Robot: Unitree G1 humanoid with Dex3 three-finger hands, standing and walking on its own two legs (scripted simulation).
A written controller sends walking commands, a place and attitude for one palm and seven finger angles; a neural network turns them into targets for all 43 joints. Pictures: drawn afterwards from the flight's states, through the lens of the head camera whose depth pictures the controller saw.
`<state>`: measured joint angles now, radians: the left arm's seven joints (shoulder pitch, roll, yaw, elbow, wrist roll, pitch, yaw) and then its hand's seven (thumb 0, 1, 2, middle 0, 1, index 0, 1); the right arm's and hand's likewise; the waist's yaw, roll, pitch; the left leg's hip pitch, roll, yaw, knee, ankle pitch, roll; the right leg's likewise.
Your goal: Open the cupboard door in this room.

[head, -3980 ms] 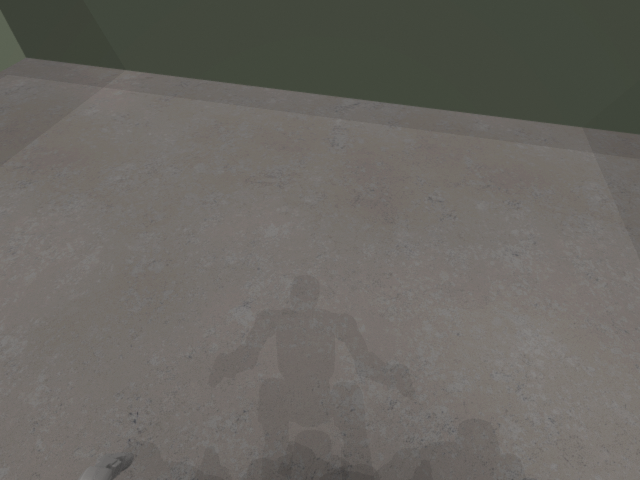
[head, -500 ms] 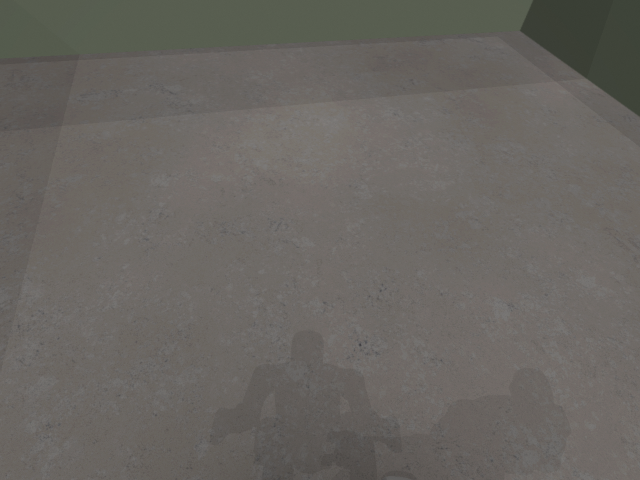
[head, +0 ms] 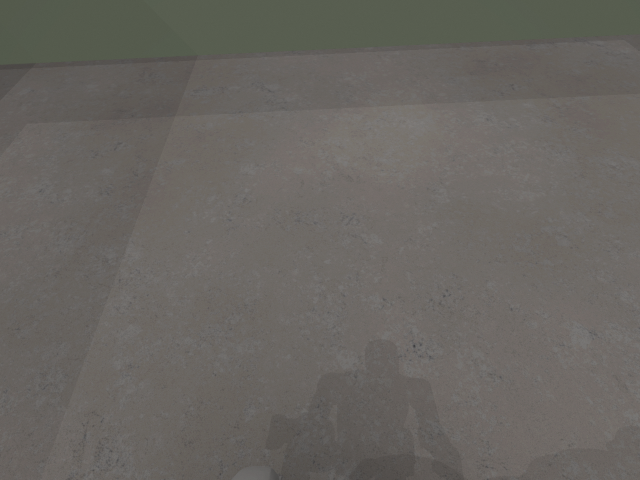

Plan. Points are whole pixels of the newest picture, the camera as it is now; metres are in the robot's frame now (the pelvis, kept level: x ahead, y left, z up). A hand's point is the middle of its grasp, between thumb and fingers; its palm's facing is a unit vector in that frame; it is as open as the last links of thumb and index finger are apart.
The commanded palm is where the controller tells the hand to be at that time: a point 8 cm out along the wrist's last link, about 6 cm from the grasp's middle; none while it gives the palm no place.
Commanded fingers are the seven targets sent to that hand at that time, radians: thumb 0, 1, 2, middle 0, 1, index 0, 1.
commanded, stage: turn or walk to find it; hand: left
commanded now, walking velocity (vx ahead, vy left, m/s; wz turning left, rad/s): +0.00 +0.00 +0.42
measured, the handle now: out of the picture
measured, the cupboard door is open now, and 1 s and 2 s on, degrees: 0 0 0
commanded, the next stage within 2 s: none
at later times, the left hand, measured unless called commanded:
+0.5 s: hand out of the picture +0.00 +0.27 -0.16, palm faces +0.22 -0.94 -0.26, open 7.4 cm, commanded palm none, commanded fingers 0.00 0.90 0.90 -0.20 -0.30 -0.20 -0.30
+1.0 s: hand out of the picture -0.10 +0.20 -0.16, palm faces +0.43 -0.87 -0.24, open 7.4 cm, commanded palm none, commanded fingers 0.00 0.90 0.90 -0.20 -0.30 -0.20 -0.30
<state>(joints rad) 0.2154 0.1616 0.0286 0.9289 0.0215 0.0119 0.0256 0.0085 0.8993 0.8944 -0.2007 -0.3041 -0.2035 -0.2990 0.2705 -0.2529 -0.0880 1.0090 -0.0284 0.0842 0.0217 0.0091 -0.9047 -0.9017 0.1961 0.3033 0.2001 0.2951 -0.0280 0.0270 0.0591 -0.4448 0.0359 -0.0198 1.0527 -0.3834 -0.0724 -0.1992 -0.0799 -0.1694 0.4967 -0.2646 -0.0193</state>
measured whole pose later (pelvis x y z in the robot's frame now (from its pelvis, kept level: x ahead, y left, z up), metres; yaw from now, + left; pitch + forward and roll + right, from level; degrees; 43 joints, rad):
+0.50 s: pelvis -0.04 +0.05 +0.00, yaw +10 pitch -1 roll +0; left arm 0.19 0.24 0.06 0.96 0.01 0.06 0.02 0.01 0.91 0.90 -0.20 -0.30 -0.20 -0.30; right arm 0.18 -0.19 -0.04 0.95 -0.03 0.02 0.00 0.01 -0.90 -0.90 0.20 0.30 0.21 0.30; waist 0.00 -0.01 0.06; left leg -0.24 -0.04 -0.02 0.45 -0.19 0.05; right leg -0.40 -0.07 -0.02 0.93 -0.42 0.08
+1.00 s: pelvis -0.08 +0.01 +0.00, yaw +25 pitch -1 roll +1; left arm 0.23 0.17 0.03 0.94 0.03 0.01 0.02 0.01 0.90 0.89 -0.20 -0.30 -0.20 -0.30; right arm 0.25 -0.25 -0.08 1.02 -0.02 0.08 0.02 0.01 -0.91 -0.90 0.20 0.30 0.20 0.30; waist -0.01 0.01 0.07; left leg -0.37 0.05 0.01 0.92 -0.43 -0.07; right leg -0.23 -0.11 -0.22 0.52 -0.26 -0.01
